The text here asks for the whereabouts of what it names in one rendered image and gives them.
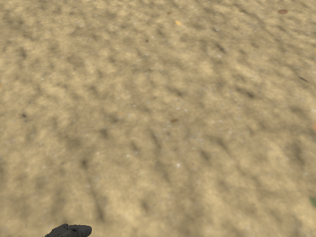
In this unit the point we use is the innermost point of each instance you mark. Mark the robot left hand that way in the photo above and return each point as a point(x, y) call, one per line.
point(66, 230)

